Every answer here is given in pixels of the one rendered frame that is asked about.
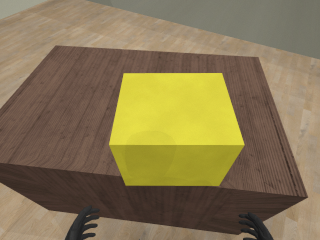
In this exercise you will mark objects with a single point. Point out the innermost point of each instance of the robot right hand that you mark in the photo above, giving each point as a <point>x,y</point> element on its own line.
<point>260,231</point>

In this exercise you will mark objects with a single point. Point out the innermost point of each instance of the carton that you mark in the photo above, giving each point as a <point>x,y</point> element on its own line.
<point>174,129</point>

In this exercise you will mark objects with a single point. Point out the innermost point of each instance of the robot left hand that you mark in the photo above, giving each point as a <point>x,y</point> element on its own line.
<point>78,227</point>

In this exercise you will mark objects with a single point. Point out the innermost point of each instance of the pedestal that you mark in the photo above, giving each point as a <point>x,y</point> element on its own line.
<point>55,132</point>

